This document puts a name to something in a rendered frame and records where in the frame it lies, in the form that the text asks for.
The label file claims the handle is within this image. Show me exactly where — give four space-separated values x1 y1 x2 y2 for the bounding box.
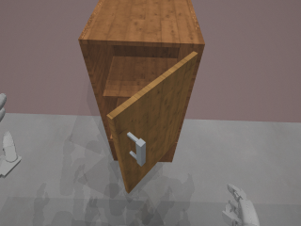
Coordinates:
127 132 146 167

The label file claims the right robot hand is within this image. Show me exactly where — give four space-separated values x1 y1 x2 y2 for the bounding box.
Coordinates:
222 184 260 226

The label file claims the cupboard door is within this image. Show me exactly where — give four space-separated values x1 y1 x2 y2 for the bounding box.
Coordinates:
106 52 198 194

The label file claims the left robot hand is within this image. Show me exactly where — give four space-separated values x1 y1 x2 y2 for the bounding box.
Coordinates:
0 93 22 178

